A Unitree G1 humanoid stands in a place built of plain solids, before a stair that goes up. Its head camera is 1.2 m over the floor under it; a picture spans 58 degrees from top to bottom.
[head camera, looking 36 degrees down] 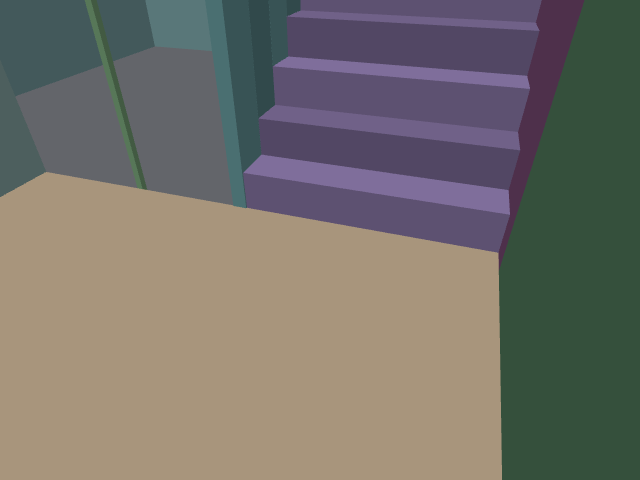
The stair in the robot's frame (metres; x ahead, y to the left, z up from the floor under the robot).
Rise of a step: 0.20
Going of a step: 0.22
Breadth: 1.25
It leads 18 degrees to the right of straight ahead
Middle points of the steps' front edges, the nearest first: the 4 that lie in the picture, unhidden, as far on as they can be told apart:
1.75 -0.21 0.20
1.96 -0.28 0.40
2.17 -0.35 0.61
2.38 -0.42 0.81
